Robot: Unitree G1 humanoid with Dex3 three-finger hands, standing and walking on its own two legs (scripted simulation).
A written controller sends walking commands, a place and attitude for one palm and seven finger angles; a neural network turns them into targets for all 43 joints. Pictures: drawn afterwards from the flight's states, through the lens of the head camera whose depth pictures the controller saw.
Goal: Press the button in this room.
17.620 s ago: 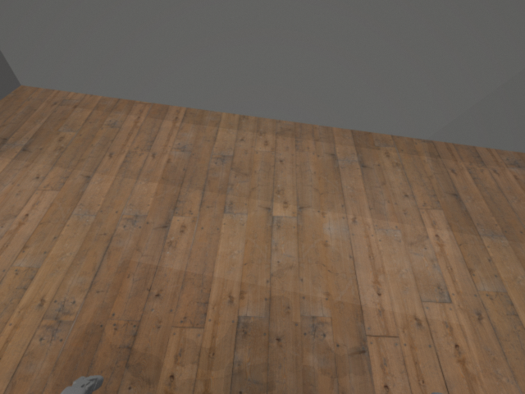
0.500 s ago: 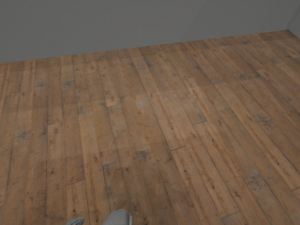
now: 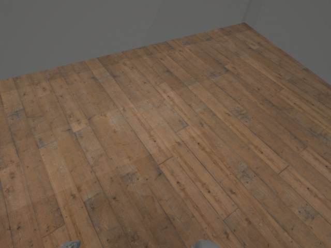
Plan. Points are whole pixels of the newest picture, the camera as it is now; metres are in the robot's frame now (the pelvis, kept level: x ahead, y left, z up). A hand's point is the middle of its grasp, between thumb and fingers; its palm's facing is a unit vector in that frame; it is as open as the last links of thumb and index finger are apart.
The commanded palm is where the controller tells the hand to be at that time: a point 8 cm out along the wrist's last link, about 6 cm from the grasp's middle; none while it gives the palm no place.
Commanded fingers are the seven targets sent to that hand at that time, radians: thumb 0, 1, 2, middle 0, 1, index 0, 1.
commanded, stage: turn or walk to find it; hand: left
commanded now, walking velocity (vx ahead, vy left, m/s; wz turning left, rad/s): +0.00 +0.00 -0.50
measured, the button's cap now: out of the picture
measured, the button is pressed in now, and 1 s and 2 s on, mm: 0 0 0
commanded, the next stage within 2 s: none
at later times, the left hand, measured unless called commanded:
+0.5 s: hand out of the picture +0.12 +0.15 -0.16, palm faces -0.19 -0.95 -0.23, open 7.4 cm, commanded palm none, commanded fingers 0.00 0.90 0.90 -0.20 -0.30 -0.20 -0.30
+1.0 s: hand (130, 227) +0.19 +0.11 -0.17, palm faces -0.49 -0.83 -0.26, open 7.4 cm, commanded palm none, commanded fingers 0.00 0.90 0.90 -0.20 -0.30 -0.20 -0.30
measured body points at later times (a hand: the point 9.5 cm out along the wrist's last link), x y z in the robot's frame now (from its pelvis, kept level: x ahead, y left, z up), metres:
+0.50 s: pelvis +0.00 -0.03 +0.00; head +0.04 -0.04 +0.45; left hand +0.13 +0.20 -0.15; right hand +0.04 -0.31 -0.14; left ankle +0.03 +0.11 -0.70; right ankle -0.01 -0.13 -0.74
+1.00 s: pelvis +0.00 -0.02 -0.01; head +0.03 -0.05 +0.43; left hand +0.22 +0.15 -0.15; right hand -0.10 -0.25 -0.17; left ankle +0.04 +0.10 -0.74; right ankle -0.06 -0.12 -0.74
